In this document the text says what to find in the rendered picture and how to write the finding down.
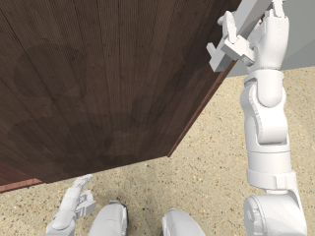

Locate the left robot shin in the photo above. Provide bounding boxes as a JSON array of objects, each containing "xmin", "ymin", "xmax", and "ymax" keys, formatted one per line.
[{"xmin": 109, "ymin": 201, "xmax": 126, "ymax": 236}]

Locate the right robot hand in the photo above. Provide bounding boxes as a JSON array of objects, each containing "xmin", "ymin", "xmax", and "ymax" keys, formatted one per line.
[{"xmin": 218, "ymin": 0, "xmax": 289, "ymax": 75}]

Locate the handle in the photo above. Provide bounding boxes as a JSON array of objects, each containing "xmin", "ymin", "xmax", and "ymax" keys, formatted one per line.
[{"xmin": 206, "ymin": 0, "xmax": 273, "ymax": 72}]

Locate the robot left forearm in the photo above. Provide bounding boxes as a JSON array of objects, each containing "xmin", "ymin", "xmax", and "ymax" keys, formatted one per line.
[{"xmin": 45, "ymin": 209, "xmax": 77, "ymax": 236}]

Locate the robot right upper arm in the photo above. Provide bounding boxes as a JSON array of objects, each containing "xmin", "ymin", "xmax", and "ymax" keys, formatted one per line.
[{"xmin": 243, "ymin": 194, "xmax": 307, "ymax": 236}]

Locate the robot right forearm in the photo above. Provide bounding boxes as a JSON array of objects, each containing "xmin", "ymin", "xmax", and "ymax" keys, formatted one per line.
[{"xmin": 239, "ymin": 69, "xmax": 307, "ymax": 234}]

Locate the right robot thigh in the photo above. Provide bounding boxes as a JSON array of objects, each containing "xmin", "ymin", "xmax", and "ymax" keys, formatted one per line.
[{"xmin": 161, "ymin": 209, "xmax": 206, "ymax": 236}]

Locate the wardrobe door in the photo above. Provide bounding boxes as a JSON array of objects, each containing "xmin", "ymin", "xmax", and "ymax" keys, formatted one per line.
[
  {"xmin": 0, "ymin": 0, "xmax": 242, "ymax": 184},
  {"xmin": 0, "ymin": 160, "xmax": 35, "ymax": 186}
]

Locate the left robot hand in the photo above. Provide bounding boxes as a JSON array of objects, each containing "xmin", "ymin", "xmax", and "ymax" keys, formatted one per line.
[{"xmin": 58, "ymin": 174, "xmax": 95, "ymax": 219}]

